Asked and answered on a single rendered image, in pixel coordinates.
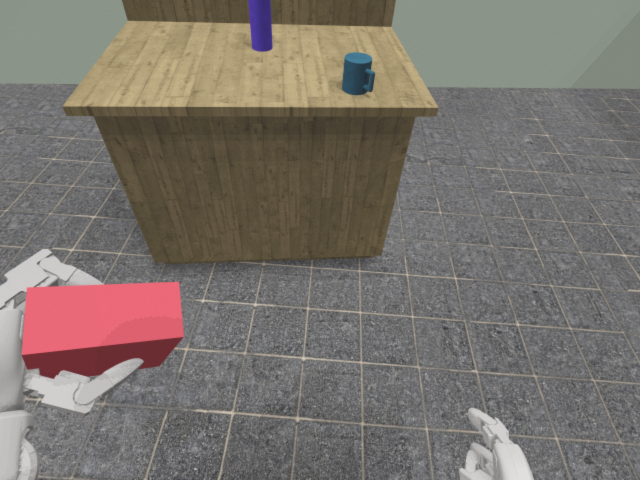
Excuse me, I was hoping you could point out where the robot right hand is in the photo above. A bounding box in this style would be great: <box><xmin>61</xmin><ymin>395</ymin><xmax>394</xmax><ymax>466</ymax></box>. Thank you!
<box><xmin>459</xmin><ymin>408</ymin><xmax>534</xmax><ymax>480</ymax></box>

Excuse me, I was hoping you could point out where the table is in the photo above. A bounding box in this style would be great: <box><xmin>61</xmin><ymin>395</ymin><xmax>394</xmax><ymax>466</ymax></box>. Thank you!
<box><xmin>62</xmin><ymin>0</ymin><xmax>439</xmax><ymax>264</ymax></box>

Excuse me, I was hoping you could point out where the sponge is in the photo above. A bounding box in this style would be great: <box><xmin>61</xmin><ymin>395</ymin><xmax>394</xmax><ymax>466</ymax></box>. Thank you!
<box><xmin>22</xmin><ymin>282</ymin><xmax>184</xmax><ymax>379</ymax></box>

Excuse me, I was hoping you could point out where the robot left hand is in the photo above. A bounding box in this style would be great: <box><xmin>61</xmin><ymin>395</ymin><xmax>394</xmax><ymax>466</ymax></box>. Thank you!
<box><xmin>0</xmin><ymin>249</ymin><xmax>144</xmax><ymax>417</ymax></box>

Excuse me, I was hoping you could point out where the robot left forearm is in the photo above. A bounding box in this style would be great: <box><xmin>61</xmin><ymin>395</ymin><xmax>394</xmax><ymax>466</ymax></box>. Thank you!
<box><xmin>0</xmin><ymin>410</ymin><xmax>40</xmax><ymax>480</ymax></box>

